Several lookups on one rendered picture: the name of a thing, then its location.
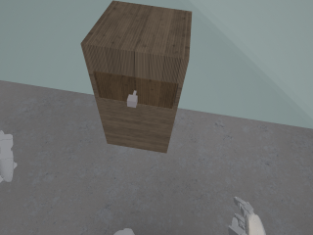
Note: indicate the right robot hand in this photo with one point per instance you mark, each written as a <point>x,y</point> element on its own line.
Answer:
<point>250,225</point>

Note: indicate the cabinet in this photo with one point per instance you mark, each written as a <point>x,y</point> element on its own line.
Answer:
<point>142,41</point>

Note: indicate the handle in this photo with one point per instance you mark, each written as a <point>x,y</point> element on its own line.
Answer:
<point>132,100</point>

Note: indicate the drawer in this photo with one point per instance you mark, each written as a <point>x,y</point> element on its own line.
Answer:
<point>148,91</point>

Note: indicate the left robot hand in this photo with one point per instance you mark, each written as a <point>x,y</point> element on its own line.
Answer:
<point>7,163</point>

